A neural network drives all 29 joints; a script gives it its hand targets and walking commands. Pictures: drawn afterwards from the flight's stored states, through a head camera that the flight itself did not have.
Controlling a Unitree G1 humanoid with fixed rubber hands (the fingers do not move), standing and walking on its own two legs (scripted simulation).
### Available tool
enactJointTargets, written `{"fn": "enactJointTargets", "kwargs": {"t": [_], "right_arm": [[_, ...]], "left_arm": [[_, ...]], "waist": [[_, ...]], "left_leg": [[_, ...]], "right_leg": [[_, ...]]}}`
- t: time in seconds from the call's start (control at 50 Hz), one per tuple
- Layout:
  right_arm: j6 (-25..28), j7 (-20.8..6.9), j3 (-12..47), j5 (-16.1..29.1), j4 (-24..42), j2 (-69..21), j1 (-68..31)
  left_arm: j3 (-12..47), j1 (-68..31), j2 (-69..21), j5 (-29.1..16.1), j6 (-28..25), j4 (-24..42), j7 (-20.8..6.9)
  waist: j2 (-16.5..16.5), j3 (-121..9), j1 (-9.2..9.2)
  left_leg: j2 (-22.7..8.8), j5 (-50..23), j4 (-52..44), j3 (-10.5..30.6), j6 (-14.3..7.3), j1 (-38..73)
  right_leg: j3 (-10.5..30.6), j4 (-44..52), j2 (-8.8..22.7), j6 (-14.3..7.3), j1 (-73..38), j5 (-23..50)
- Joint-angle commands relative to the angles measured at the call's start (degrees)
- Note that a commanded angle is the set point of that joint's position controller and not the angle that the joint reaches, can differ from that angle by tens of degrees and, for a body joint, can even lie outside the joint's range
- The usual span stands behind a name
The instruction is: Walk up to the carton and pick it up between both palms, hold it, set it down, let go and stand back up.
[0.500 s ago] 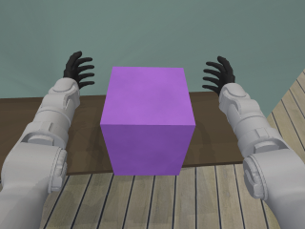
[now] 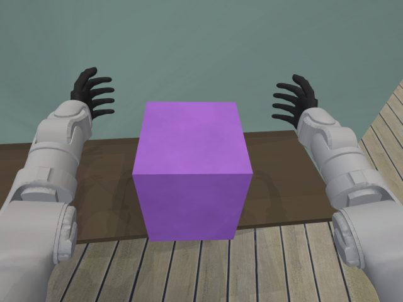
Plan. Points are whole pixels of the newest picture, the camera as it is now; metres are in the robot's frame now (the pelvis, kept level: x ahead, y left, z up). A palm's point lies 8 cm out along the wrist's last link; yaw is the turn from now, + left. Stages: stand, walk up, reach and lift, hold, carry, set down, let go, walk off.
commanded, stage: set down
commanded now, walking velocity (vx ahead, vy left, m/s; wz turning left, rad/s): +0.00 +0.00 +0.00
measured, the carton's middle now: (191, 173) +0.41 +0.05 +0.04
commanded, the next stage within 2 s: none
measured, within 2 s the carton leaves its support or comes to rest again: neither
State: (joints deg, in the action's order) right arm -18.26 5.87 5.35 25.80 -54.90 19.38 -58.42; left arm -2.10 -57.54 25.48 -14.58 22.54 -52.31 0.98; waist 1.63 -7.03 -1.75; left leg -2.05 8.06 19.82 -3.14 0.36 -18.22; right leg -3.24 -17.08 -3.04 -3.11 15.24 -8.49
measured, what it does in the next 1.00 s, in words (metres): stands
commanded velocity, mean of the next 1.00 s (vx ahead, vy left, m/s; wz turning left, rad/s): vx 0.00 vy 0.00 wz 0.00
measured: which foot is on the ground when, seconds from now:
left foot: down 0.00-1.00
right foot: down 0.00-1.00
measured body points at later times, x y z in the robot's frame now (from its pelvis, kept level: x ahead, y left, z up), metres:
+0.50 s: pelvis -0.02 +0.00 +0.00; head -0.02 +0.02 +0.45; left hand +0.37 +0.26 +0.12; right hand +0.39 -0.16 +0.12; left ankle +0.01 +0.12 -0.75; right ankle +0.00 -0.08 -0.75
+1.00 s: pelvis +0.00 +0.01 +0.00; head +0.00 +0.02 +0.45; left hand +0.30 +0.25 +0.06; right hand +0.33 -0.17 +0.06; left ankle +0.01 +0.12 -0.75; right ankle +0.00 -0.08 -0.75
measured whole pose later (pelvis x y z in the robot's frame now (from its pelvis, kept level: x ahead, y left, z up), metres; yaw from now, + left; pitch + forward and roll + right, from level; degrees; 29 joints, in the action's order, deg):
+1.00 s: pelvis +0.00 +0.01 +0.00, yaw +0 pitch +0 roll +0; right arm -8.3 4.3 0.0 15.7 -15.8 11.3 -9.6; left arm -7.4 -7.9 12.8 -9.7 17.7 -8.7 1.8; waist 1.4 -0.3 -3.1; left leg -0.8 8.8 19.5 -3.1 -0.4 -11.1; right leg -1.9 -18.5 -2.2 -2.5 9.0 -10.0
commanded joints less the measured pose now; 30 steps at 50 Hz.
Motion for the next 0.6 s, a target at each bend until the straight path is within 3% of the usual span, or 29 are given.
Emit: {"fn": "enactJointTargets", "kwargs": {"t": [0.0,0.14,0.24,0.34,0.5,0.52,0.54,0.58], "right_arm": [[3.73,-0.09,-3.86,-1.14,14.22,9.41,-21.27],[4.96,0.07,-5.99,-3.19,25.14,6.95,-13.46],[5.29,0.04,-7.7,-4.89,29.53,5.54,-7.67],[5.29,-0.37,-9.26,-6.69,30.7,3.73,-5.09],[6.54,-0.98,-8.84,-7.62,29.58,2.93,4.58],[6.58,-0.99,-6.15,-6.13,32.28,2.73,4.51],[6.34,-0.99,-6.6,-6.0,32.6,2.42,5.86],[6.45,-1.05,-6.98,-6.64,33.97,1.82,7.39]], "left_arm": [[-4.1,-19.53,8.08,2.0,-1.18,16.47,-0.86],[-7.27,-11.61,6.96,3.34,-0.76,27.84,-0.48],[-8.12,-6.48,5.07,3.79,-0.63,32.84,-0.19],[-7.31,-4.95,4.0,2.78,-1.74,33.59,0.98],[-7.95,4.82,0.61,4.71,-2.01,35.91,0.68],[-9.48,7.29,-0.12,5.2,-1.31,39.09,0.96],[-9.07,8.59,-0.06,5.11,-0.7,39.05,1.04],[-9.31,10.68,-0.89,5.11,-0.26,39.66,0.94]], "waist": [[-3.85,-27.81,-0.21],[-2.68,-26.71,-0.89],[-3.75,-24.74,-0.42],[-4.63,-22.37,-0.55],[-4.02,-18.36,-0.36],[-5.2,-17.34,-2.75],[-4.33,-15.95,-1.79],[-3.03,-13.92,-1.54]], "left_leg": [[1.59,-25.23,2.43,1.08,1.36,19.07],[2.06,-22.72,1.97,0.73,0.44,18.78],[2.19,-19.11,1.92,0.59,0.44,18.67],[2.0,-12.5,1.42,0.53,-0.02,16.91],[1.94,-16.43,1.54,1.15,0.4,20.96],[1.61,-15.99,1.2,1.87,0.05,18.77],[1.65,-14.94,0.87,1.73,-0.08,18.07],[1.82,-13.02,0.29,1.51,-0.41,17.14]], "right_leg": [[1.61,-0.6,0.69,4.42,-11.26,23.03],[1.99,-0.54,0.58,4.55,-12.11,18.6],[2.08,-0.16,0.7,4.37,-10.22,13.36],[2.54,-0.06,1.15,3.64,-6.97,5.4],[2.21,0.92,0.68,3.52,-6.51,5.21],[3.26,0.88,1.03,2.62,-7.54,2.55],[3.23,0.85,1.01,2.79,-7.51,2.0],[3.16,0.98,1.07,3.03,-7.26,0.82]]}}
